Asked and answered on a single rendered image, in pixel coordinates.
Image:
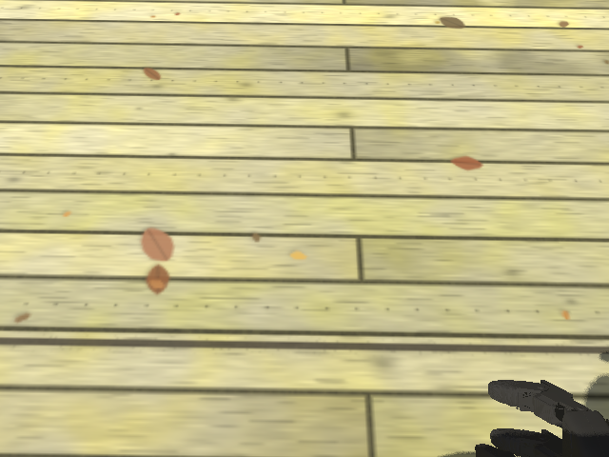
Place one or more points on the robot right hand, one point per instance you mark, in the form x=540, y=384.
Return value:
x=585, y=433

